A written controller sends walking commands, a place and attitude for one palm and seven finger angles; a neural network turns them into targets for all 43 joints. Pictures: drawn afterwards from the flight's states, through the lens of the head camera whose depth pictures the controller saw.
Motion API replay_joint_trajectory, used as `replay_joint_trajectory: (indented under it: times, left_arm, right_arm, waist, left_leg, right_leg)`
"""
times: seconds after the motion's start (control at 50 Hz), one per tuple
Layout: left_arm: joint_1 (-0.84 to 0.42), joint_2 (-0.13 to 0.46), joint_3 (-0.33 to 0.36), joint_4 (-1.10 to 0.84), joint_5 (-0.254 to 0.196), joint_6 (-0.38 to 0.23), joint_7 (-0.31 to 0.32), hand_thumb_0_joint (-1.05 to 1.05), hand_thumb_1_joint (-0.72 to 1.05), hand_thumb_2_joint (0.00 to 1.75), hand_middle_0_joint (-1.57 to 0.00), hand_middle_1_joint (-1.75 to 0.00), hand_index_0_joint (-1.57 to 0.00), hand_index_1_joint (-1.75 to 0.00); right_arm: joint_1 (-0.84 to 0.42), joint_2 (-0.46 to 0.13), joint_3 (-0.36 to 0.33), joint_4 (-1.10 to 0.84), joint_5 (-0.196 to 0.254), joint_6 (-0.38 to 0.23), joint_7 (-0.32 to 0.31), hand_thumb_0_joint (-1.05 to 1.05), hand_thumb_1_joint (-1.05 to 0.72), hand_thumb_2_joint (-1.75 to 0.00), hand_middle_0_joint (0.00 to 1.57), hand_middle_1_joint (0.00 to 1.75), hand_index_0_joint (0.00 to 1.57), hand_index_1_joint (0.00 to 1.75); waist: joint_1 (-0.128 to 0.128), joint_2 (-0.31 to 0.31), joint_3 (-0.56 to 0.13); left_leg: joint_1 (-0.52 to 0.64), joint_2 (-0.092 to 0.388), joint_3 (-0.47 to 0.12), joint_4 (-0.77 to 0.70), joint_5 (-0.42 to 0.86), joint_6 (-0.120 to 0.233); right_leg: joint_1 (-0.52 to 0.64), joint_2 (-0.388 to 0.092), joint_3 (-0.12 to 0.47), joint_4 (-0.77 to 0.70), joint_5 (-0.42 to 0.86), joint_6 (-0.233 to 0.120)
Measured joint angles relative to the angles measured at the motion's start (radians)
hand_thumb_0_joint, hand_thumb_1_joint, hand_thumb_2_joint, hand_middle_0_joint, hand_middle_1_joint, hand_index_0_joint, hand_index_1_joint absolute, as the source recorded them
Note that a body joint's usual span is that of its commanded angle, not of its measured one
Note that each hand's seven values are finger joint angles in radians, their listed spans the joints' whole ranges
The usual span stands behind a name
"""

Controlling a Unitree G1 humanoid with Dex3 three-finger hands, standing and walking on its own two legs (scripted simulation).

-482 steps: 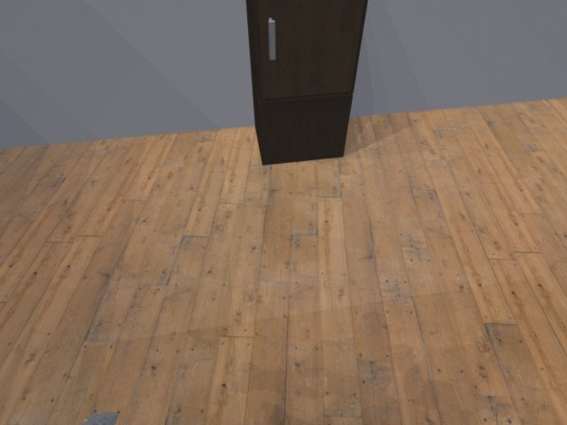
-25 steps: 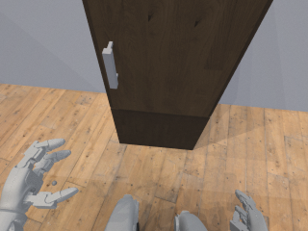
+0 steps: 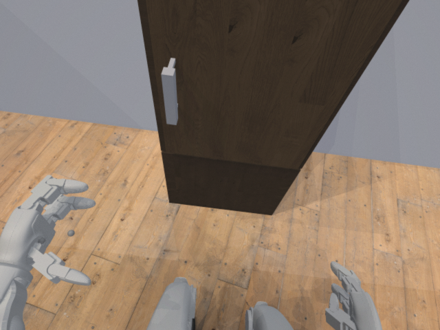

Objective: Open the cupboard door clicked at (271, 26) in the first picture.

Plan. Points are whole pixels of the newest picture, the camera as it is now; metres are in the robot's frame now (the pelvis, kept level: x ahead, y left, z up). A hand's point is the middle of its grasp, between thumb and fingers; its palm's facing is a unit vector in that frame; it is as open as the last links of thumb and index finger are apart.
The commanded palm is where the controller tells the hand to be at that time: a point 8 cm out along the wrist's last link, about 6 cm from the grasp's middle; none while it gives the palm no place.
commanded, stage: raise the hand with hooked fingers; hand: left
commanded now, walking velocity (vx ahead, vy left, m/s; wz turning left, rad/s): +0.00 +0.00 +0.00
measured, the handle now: (172, 92) +0.60 +0.16 +0.04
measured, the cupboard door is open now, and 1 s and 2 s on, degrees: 0 0 0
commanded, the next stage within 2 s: move the hooked fingers beside the handle in 0.70 s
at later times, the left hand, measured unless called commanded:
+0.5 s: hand (75, 206) +0.30 +0.27 +0.04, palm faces -0.04 -1.00 -0.05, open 14.0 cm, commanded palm +0.28 +0.31 +0.05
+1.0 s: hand (89, 198) +0.31 +0.25 +0.04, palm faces -0.04 -1.00 -0.05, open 14.0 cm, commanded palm +0.31 +0.29 +0.04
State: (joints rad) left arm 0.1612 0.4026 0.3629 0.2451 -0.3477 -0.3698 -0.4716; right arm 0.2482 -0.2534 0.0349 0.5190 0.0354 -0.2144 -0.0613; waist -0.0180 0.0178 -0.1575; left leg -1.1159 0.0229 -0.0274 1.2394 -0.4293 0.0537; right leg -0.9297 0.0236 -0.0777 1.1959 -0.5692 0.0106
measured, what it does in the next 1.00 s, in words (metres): stands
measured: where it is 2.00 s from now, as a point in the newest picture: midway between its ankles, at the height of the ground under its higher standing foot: outside the picture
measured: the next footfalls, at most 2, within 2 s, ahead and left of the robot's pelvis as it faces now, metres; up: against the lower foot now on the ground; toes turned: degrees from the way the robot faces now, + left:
none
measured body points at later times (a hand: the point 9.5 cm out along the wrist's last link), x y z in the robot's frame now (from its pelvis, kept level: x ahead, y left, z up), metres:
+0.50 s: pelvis +0.01 +0.00 +0.00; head +0.10 +0.03 +0.44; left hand +0.29 +0.32 +0.04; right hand +0.17 -0.26 -0.07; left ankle +0.09 +0.08 -0.63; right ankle +0.01 -0.14 -0.63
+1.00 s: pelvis +0.01 -0.02 -0.01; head +0.10 +0.01 +0.43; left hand +0.31 +0.30 +0.04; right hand +0.18 -0.27 -0.08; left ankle +0.09 +0.08 -0.63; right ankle +0.01 -0.14 -0.63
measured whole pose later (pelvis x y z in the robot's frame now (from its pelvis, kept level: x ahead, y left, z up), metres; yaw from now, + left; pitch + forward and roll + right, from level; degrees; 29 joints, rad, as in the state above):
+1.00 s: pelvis +0.01 -0.02 -0.01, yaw +0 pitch +19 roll -5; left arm -0.07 0.43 0.40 0.43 -0.35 -0.36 -0.53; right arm 0.25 -0.28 0.03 0.54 0.04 -0.17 -0.07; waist -0.02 0.03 -0.17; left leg -1.16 0.03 -0.03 1.27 -0.46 0.03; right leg -0.98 0.04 -0.08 1.24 -0.60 -0.01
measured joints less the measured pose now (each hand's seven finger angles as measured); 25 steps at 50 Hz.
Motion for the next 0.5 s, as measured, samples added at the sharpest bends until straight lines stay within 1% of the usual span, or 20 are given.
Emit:
replay_joint_trajectory:
  times: [0.12,0.28,0.38,0.5]
  left_arm:
    - [-0.063,0.022,0.033,0.051,-0.012,0.014,-0.038,-0.01,-0.49,0.30,-0.30,-1.19,-0.30,-1.20]
    - [-0.125,0.049,0.066,0.095,-0.021,0.032,-0.071,-0.02,-0.50,0.30,-0.30,-1.20,-0.30,-1.20]
    - [-0.121,0.047,0.069,0.101,-0.032,0.039,-0.081,-0.02,-0.50,0.30,-0.29,-1.20,-0.30,-1.20]
    - [-0.113,0.034,0.071,0.103,-0.029,0.024,-0.071,-0.02,-0.50,0.30,-0.30,-1.20,-0.30,-1.20]
  right_arm:
    - [0.004,-0.004,0.002,0.007,0.000,0.004,-0.001,0.02,-0.90,-0.90,0.21,0.30,0.21,0.30]
    - [0.015,-0.018,-0.011,0.014,0.002,0.011,0.002,0.02,-0.90,-0.90,0.21,0.30,0.21,0.30]
    - [0.027,-0.024,-0.019,0.005,0.004,0.020,0.008,0.02,-0.90,-0.90,0.21,0.30,0.21,0.30]
    - [0.030,-0.027,-0.024,0.002,0.003,0.027,0.011,0.02,-0.90,-0.90,0.21,0.30,0.21,0.30]
  waist:
    - [0.002,0.001,0.001]
    - [-0.004,0.004,0.000]
    - [-0.009,0.007,-0.006]
    - [-0.009,0.005,-0.010]
  left_leg:
    - [-0.011,0.002,0.002,0.007,-0.009,0.001]
    - [-0.020,0.006,0.007,0.009,-0.018,0.000]
    - [-0.018,0.009,0.013,0.002,-0.020,-0.001]
    - [-0.025,0.012,0.012,0.011,-0.027,-0.005]
  right_leg:
    - [-0.011,0.002,0.003,0.004,-0.006,0.002]
    - [-0.022,0.005,0.009,0.004,-0.011,0.003]
    - [-0.024,0.007,0.016,0.000,-0.012,0.003]
    - [-0.033,0.010,0.015,0.011,-0.020,-0.002]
